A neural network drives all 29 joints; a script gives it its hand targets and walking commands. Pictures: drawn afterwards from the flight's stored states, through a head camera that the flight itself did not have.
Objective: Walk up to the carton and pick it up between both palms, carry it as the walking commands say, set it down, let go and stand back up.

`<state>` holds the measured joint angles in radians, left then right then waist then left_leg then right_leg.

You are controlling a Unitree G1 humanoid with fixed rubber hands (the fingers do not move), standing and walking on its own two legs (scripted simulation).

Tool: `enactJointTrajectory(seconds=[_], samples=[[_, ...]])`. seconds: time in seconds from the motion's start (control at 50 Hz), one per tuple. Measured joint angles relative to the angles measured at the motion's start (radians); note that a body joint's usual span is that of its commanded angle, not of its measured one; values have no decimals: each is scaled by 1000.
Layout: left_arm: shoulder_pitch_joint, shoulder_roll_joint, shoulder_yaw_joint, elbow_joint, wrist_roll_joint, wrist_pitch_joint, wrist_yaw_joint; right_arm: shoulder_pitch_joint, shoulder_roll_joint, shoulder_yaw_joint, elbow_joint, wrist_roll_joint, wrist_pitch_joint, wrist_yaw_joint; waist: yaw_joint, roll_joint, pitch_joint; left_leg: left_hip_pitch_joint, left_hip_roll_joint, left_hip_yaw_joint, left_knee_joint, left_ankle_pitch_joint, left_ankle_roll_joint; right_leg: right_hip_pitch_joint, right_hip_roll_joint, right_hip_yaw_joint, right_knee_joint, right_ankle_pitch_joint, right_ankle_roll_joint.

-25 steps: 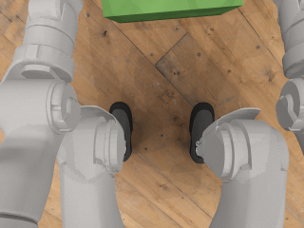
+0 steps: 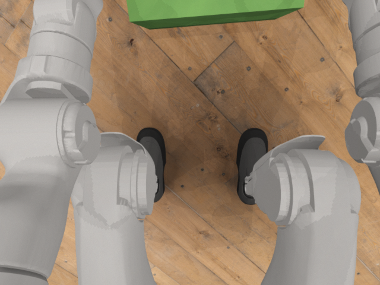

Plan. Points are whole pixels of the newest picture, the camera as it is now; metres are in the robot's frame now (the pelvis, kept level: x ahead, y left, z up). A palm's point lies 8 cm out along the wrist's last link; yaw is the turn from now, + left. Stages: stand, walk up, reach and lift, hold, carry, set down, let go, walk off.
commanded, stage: reach and lift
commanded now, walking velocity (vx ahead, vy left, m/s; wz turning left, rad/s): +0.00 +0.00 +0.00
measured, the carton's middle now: out of the picture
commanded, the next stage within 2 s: none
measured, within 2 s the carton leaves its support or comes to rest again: leaves its support in 0.26 s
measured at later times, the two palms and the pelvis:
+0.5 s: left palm out of the picture +0.55 +0.17 -0.15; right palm out of the picture +0.56 -0.18 -0.15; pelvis -0.01 +0.00 +0.00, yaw +0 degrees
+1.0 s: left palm out of the picture +0.55 +0.17 -0.11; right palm out of the picture +0.56 -0.18 -0.11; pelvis -0.01 +0.00 +0.02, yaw +1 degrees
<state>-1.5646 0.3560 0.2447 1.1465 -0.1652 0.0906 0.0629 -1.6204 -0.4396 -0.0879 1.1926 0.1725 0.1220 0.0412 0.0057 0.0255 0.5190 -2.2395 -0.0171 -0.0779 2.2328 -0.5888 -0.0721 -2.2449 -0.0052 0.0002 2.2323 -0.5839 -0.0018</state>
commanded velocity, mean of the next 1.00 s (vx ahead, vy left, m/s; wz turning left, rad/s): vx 0.00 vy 0.00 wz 0.00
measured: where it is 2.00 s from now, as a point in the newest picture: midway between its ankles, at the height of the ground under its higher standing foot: (200, 177)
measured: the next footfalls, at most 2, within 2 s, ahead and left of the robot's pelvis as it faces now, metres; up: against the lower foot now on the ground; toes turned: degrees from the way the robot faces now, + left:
none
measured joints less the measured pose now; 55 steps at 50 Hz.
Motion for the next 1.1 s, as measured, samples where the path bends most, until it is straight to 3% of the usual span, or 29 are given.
enactJointTrajectory(seconds=[0.12,0.32,0.46,0.9,1.1], samples=[[0,-3,-15,-12,-40,21,28,0,0,7,-15,0,24,-12,0,1,2,3,-1,0,0,0,0,4,0,0,0,0,0],[13,-15,-75,-51,-80,70,96,35,0,67,-74,8,87,-86,0,5,6,41,-5,0,0,3,0,42,0,2,0,1,0],[14,-19,-75,-51,-24,80,97,28,0,67,-75,9,107,-89,0,6,2,74,-6,0,-3,3,0,72,0,3,0,1,0],[34,-27,-72,-123,6,160,102,40,0,67,-100,9,163,-100,0,4,4,147,-12,0,-38,6,-5,144,0,4,-31,1,0],[61,-66,-49,-171,34,182,208,66,18,52,-151,-4,195,-115,0,2,3,217,-16,0,-86,13,-5,217,0,6,-78,6,0]])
